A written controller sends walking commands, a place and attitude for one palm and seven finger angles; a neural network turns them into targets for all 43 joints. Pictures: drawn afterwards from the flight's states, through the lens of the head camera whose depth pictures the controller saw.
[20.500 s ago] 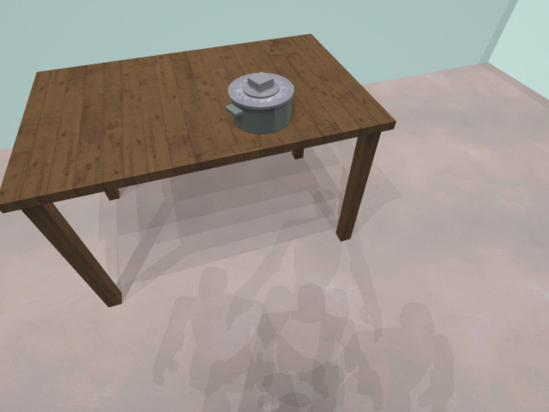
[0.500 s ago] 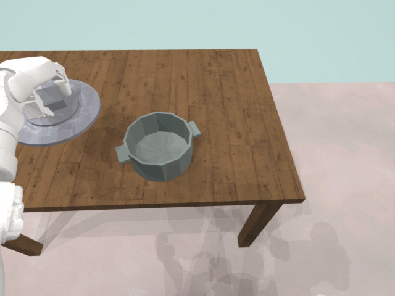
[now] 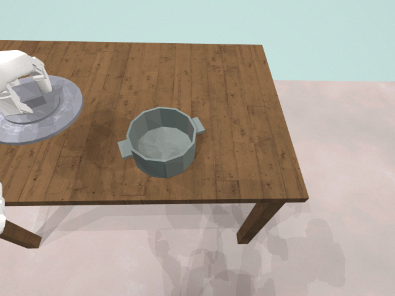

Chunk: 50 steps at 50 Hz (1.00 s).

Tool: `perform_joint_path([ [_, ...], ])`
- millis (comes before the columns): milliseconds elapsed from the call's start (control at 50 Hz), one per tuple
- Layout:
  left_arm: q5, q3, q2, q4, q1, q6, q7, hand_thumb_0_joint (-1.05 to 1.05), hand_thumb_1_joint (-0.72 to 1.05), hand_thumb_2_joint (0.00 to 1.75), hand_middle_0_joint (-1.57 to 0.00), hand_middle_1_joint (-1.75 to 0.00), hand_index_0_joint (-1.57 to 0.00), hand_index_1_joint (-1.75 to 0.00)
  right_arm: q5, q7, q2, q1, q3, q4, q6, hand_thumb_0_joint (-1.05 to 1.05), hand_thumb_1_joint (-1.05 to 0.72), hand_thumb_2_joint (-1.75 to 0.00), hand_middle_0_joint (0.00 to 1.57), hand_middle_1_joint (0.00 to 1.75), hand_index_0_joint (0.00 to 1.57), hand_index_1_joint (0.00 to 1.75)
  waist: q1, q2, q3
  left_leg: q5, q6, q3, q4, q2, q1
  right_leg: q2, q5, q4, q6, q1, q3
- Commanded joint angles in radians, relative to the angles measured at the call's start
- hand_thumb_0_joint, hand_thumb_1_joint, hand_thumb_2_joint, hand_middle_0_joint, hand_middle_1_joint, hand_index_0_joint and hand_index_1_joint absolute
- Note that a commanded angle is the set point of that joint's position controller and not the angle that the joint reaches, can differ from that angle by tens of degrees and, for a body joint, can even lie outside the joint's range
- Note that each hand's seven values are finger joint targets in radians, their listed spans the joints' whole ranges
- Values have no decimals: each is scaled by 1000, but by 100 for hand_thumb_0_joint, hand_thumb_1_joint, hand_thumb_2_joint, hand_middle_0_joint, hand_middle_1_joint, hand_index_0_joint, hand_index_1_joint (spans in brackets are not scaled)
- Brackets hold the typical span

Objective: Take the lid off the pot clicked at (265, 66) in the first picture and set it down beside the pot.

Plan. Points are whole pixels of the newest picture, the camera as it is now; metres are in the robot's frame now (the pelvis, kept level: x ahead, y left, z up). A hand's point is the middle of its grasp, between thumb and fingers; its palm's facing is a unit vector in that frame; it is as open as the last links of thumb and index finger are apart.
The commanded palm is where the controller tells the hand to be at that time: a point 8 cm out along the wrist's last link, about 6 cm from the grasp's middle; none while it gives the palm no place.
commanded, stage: lower the lid onto the table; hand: left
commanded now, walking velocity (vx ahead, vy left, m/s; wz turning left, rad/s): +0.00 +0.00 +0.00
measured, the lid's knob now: (26, 96) +0.47 +0.34 +0.12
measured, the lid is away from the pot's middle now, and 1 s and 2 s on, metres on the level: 0.25 0.25 0.24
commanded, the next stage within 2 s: none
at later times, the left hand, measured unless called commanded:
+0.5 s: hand (30, 103) +0.45 +0.32 +0.12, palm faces -0.40 -0.10 -0.91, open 8.4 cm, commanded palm +0.47 +0.32 +0.19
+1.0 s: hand (39, 116) +0.45 +0.33 +0.09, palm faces -0.45 -0.11 -0.89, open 8.3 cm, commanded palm +0.49 +0.33 +0.16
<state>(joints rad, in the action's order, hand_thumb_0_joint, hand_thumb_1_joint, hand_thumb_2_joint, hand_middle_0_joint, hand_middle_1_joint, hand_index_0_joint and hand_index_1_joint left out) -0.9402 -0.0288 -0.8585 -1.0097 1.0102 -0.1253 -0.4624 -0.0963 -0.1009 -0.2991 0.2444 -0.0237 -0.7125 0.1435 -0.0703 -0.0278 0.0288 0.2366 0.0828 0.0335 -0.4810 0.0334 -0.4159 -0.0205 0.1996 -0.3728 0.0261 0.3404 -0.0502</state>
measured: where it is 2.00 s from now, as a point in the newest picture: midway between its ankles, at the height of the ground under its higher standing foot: outside the picture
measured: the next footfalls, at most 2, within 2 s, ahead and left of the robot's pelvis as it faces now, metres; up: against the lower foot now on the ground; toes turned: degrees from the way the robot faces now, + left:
none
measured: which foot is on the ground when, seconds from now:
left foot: down 0.00-1.00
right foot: down 0.00-1.00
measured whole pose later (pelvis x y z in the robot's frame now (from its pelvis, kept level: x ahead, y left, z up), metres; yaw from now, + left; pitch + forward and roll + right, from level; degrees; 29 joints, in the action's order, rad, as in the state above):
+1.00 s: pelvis +0.00 +0.00 -0.01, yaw -2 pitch +13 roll -3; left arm -0.97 0.02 -0.87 -1.08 0.94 -0.18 -0.40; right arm -0.10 -0.13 -0.31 0.28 -0.02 -0.72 0.14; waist -0.10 -0.02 0.04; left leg 0.28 0.08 0.05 -0.56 0.01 -0.51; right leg 0.00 0.23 -0.44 0.02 0.43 -0.03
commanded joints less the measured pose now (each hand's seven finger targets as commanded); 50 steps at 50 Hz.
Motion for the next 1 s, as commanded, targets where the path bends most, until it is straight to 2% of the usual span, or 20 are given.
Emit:
perform_joint_path([
  [0, 12, 92, -337, 288, 596, -14, 58, 0, 60, 102, -67, -101, -68, -102, 9, -7, -183, 49, 59, 79, -18, 0, -90, -90, 20, 30, 20, 30, -17, -180, 477, -550, -14, -96, -13, -50, 448, 44, -228, 4, -63, 13, -11],
  [40, 5, 94, -326, 233, 552, -10, 60, 0, 60, 102, -67, -101, -68, -102, 8, -6, -180, 55, 59, 77, -18, 0, -90, -90, 20, 30, 20, 30, -16, -166, 447, -528, -13, -94, -18, -48, 433, 46, -214, 6, -63, 29, -14],
  [80, 12, 122, -358, 240, 548, -15, 62, 0, 60, 102, -67, -101, -68, -102, 8, -7, -186, 54, 60, 79, -19, 0, -90, -90, 20, 30, 20, 30, -11, -138, 462, -540, -10, -92, -17, -46, 422, 44, -241, 2, -64, 8, -9],
  [140, 12, 92, -325, 184, 521, -3, 59, 0, 60, 102, -67, -101, -68, -102, 4, -3, -187, 55, 58, 74, -11, 0, -90, -90, 20, 30, 20, 30, -16, -101, 411, -456, -3, -80, -10, -45, 366, 44, -218, 2, -61, 12, -10],
  [180, 2, 123, -366, 192, 503, -11, 68, 0, 60, 102, -67, -101, -68, -102, 5, -4, -190, 52, 58, 84, -10, 0, -90, -90, 20, 30, 20, 30, -6, -117, 432, -473, -6, -78, -13, -41, 358, 44, -232, -9, -65, -2, -7],
  [200, -3, 91, -337, 186, 520, -7, 68, 0, 60, 102, -67, -101, -68, -102, 5, -3, -187, 59, 55, 79, -5, 0, -90, -90, 20, 30, 20, 30, -19, -120, 430, -464, -6, -77, -13, -44, 360, 47, -219, -10, -62, 9, -9],
  [240, -8, 112, -359, 258, 560, -17, 75, 0, 60, 102, -67, -101, -68, -102, 7, -4, -184, 57, 61, 87, -7, 0, -90, -90, 20, 30, 20, 30, -13, -175, 470, -517, -12, -89, -21, -48, 414, 46, -220, -11, -65, 19, -11],
  [280, -3, 170, -414, 264, 531, -34, 83, 0, 60, 102, -67, -101, -68, -102, 12, -8, -187, 66, 63, 90, -11, 0, -90, -90, 20, 30, 20, 30, -3, -165, 508, -588, -15, -94, -32, -50, 436, 47, -248, -17, -65, 7, -10],
  [340, 4, 130, -355, 236, 527, -28, 86, 0, 60, 102, -67, -101, -68, -102, 12, -5, -182, 69, 63, 83, -5, 0, -90, -90, 20, 30, 20, 30, -14, -156, 469, -549, -16, -95, -23, -55, 421, 48, -217, -11, -61, 34, -18],
  [420, -8, 126, -360, 194, 501, -24, 96, 0, 60, 102, -67, -101, -68, -102, 9, -9, -186, 74, 60, 79, -8, 0, -90, -90, 20, 30, 20, 30, -15, -123, 448, -479, -3, -76, -21, -45, 369, 49, -224, -13, -61, 18, -7],
  [460, -12, 96, -329, 226, 532, -27, 98, 0, 60, 102, -67, -101, -68, -102, 8, -11, -184, 75, 61, 78, -9, 0, -90, -90, 20, 30, 20, 30, -20, -166, 459, -495, -11, -83, -21, -48, 394, 50, -212, -16, -65, 42, -13],
  [500, -8, 99, -326, 210, 513, -30, 102, 0, 60, 102, -67, -101, -68, -102, 11, -10, -184, 82, 63, 74, -11, 0, -90, -90, 20, 30, 20, 30, -26, -168, 452, -519, -13, -85, -32, -53, 412, 52, -202, -17, -63, 60, -12],
  [560, 0, 136, -376, 186, 503, -31, 105, 0, 60, 102, -67, -101, -68, -102, 8, -18, -192, 88, 58, 73, -12, 0, -90, -90, 20, 30, 20, 30, -19, -109, 458, -415, 2, -71, -21, -44, 350, 49, -205, -20, -62, 16, -5],
  [600, -6, 113, -353, 237, 537, -37, 111, 0, 60, 102, -67, -101, -68, -102, 12, -19, -188, 85, 63, 70, -17, 0, -90, -90, 20, 30, 20, 30, -24, -180, 479, -482, -5, -72, -31, -49, 390, 48, -224, -23, -63, 31, -5],
  [620, -13, 142, -380, 230, 519, -42, 117, 0, 60, 102, -67, -101, -68, -102, 13, -22, -187, 96, 63, 67, -19, 0, -90, -90, 20, 30, 20, 30, -19, -164, 498, -516, -6, -79, -37, -50, 406, 51, -231, -26, -63, 31, -6],
  [680, -5, 138, -380, 149, 458, -40, 116, 0, 60, 102, -67, -101, -68, -102, 5, -26, -191, 89, 56, 67, -22, 0, -90, -90, 20, 30, 20, 30, -22, -98, 436, -446, 5, -57, -37, -46, 318, 46, -249, -31, -60, 12, 1],
  [740, -18, 143, -397, 197, 489, -40, 122, 0, 60, 102, -67, -101, -68, -102, 5, -29, -190, 94, 58, 66, -18, 0, -90, -90, 20, 30, 20, 30, -21, -152, 477, -464, 4, -58, -48, -42, 339, 49, -258, -40, -62, 14, 1],
  [860, -14, 146, -400, 150, 441, -47, 118, 0, 60, 102, -67, -101, -68, -102, 3, -35, -193, 111, 58, 58, -19, 0, -90, -90, 20, 30, 20, 30, -29, -142, 460, -449, 7, -49, -78, -44, 311, 50, -254, -58, -58, 42, -1],
  [900, -14, 161, -418, 206, 466, -58, 119, 0, 60, 102, -67, -101, -68, -102, 5, -38, -195, 123, 61, 59, -17, 0, -90, -90, 20, 30, 20, 30, -28, -168, 512, -522, 4, -59, -85, -47, 356, 54, -268, -65, -57, 48, 0],
  [980, -6, 154, -400, 188, 444, -72, 119, 0, 60, 102, -67, -101, -68, -102, 5, -37, -196, 125, 62, 50, -20, 0, -90, -90, 20, 30, 20, 30, -29, -185, 474, -532, 0, -58, -95, -55, 343, 54, -258, -72, -60, 82, -4],
])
